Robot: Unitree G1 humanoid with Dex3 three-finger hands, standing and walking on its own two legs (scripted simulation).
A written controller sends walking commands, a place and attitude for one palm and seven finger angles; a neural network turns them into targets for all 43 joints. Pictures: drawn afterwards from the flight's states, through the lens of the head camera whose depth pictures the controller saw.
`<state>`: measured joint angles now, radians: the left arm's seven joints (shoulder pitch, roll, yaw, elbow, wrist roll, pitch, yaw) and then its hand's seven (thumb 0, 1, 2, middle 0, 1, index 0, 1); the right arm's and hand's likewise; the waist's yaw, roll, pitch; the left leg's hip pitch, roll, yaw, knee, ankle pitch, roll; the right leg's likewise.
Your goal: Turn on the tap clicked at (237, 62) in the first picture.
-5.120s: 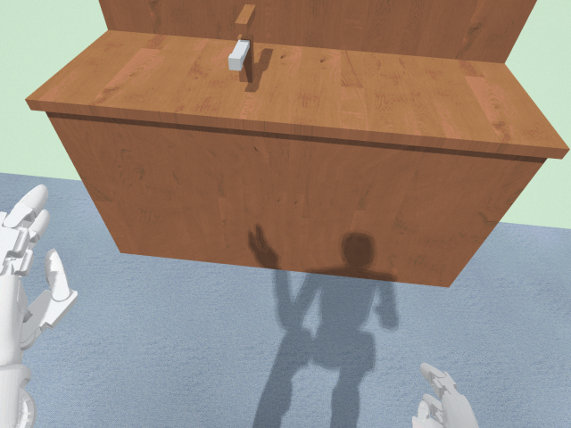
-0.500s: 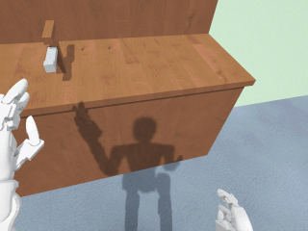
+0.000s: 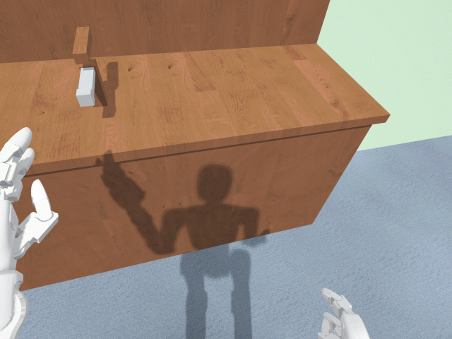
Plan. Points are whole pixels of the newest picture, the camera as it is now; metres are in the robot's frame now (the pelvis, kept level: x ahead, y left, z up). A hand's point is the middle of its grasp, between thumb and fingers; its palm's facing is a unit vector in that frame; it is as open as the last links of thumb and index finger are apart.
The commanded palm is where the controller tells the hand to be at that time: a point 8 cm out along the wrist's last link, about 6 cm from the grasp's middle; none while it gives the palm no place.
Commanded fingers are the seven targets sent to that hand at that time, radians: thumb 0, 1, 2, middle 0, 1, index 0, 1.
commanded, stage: come to a stop and stand still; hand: left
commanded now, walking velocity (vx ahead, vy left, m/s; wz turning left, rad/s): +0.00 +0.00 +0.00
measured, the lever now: (85, 97) +0.53 +0.35 +0.11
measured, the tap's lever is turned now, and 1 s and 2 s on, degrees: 0 0 0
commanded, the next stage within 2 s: look again from close up in 0.56 s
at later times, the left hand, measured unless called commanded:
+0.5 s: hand (84, 197) +0.26 +0.23 +0.16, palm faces +0.37 -0.85 -0.37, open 7.4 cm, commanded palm +0.20 +0.26 +0.17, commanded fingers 0.00 0.90 0.90 -0.20 -0.30 -0.20 -0.30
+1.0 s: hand (81, 206) +0.24 +0.23 +0.16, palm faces +0.37 -0.86 -0.36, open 7.4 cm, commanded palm +0.19 +0.26 +0.17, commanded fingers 0.00 0.90 0.90 -0.20 -0.30 -0.20 -0.30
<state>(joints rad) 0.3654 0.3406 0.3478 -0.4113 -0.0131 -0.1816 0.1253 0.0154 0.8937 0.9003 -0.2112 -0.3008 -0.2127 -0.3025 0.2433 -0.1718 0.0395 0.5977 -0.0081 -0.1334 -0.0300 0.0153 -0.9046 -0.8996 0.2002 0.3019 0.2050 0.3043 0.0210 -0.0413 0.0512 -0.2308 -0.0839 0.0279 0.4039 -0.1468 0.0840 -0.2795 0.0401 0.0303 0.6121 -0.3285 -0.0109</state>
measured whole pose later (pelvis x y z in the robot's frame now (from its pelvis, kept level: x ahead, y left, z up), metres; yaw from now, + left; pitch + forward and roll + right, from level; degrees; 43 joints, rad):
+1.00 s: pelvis +0.03 -0.02 +0.00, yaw -1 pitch +0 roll -1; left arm 0.44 0.36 0.31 -0.43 -0.06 -0.17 0.13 0.02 0.89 0.90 -0.21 -0.30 -0.21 -0.30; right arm 0.23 -0.21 0.04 0.58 0.00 -0.06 -0.07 0.01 -0.90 -0.90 0.20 0.30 0.21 0.30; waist 0.02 0.00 0.00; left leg -0.23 -0.05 0.02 0.39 -0.17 0.06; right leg -0.13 0.07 -0.01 0.34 -0.22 -0.05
